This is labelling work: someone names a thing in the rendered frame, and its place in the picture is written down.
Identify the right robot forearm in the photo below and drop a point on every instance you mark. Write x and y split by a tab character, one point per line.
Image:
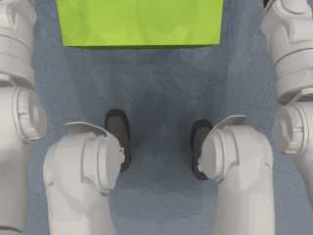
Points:
288	28

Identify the carton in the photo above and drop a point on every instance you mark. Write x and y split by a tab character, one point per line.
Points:
140	24

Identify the robot left upper arm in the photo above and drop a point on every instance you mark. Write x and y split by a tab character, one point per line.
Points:
22	122

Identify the robot left thigh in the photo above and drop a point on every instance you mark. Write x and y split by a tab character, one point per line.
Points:
84	172

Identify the robot right thigh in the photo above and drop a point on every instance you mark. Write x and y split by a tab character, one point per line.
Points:
245	203

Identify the left robot forearm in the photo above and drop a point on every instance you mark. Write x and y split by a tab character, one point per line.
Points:
17	18

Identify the robot right upper arm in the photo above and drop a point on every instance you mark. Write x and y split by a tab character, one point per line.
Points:
292	135

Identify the robot thigh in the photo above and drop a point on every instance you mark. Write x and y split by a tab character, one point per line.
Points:
84	172
245	203

